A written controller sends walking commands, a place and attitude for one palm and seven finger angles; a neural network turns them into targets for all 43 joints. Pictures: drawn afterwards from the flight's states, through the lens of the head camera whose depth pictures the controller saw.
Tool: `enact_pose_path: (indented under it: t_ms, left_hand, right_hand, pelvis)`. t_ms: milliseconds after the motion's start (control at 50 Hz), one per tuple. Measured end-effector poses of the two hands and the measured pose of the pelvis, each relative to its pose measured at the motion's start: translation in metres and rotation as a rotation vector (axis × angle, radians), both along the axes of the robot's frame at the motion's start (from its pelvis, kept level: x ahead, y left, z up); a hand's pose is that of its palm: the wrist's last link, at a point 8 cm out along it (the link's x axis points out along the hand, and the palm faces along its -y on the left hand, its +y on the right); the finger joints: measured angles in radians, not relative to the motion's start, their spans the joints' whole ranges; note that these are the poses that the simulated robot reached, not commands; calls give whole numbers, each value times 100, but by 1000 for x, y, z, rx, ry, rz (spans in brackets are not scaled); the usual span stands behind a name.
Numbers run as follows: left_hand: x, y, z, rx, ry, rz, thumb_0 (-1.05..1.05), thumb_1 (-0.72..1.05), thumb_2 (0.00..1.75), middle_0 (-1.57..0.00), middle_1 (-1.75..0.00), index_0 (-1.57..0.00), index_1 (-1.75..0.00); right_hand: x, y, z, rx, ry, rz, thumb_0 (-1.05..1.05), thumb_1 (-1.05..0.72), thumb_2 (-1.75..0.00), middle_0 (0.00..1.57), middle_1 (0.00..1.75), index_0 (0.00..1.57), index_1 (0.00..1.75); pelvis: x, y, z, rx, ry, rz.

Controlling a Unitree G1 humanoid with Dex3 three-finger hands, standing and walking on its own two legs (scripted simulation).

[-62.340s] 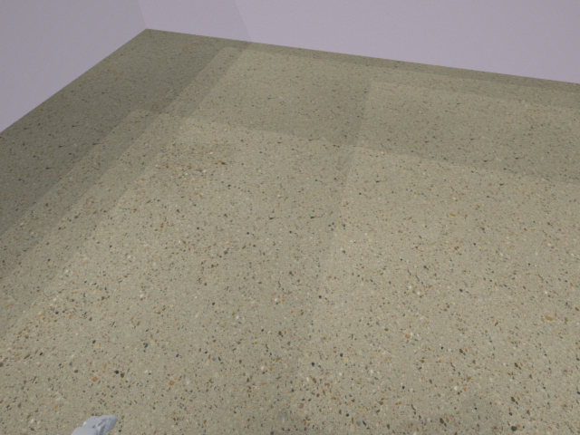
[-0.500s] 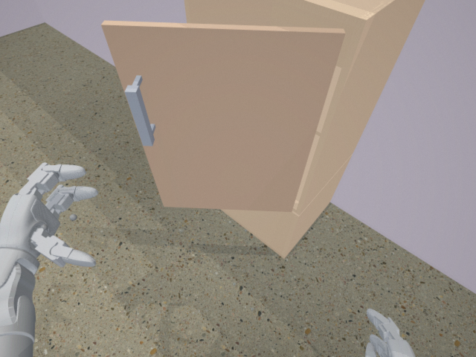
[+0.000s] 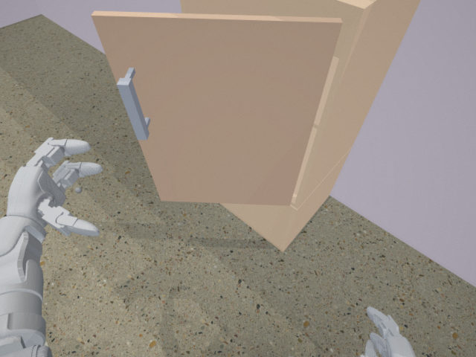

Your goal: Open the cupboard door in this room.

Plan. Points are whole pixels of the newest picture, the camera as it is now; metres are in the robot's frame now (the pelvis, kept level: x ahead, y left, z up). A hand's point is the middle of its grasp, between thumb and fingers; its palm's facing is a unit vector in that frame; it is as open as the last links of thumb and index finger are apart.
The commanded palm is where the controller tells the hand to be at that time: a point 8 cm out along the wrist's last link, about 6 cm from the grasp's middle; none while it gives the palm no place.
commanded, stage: move the hooked fingers beside the handle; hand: left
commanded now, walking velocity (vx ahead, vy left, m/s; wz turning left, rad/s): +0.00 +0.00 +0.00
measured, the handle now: (137, 105) +0.58 +0.25 +0.07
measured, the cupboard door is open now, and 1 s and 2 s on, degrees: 39 39 38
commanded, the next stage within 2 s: none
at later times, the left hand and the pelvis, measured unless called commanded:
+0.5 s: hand (92, 153) +0.42 +0.29 +0.09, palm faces +0.01 -1.00 +0.01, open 14.0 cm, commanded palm +0.40 +0.34 +0.09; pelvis +0.00 +0.01 -0.01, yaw -2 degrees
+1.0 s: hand (106, 125) +0.50 +0.29 +0.09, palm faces +0.00 -1.00 +0.00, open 14.0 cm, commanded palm +0.48 +0.34 +0.08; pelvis +0.01 +0.02 -0.02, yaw -2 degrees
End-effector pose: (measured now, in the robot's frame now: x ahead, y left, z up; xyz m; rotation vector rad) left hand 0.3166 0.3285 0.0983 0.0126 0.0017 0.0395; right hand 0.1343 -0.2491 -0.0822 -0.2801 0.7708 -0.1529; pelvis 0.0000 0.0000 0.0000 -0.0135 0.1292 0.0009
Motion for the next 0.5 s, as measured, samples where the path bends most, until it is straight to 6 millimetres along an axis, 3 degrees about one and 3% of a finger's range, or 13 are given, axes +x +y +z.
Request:
enact_pose_path:
  t_ms: [320,500]
  left_hand:
    - [50,15,-8,-6,18,-1,-1,-50,30,-29,-120,-30,-120]
    - [86,14,-11,-27,26,-25,-1,-50,30,-30,-120,-30,-120]
  right_hand:
    - [-67,-21,-15,-44,233,-101,1,-90,-90,20,30,21,30]
    - [-88,-16,-17,-51,316,-140,1,-90,-90,20,30,21,30]
  pelvis:
    - [-1,2,-6,-5,68,-19]
    - [0,8,-9,-10,105,-26]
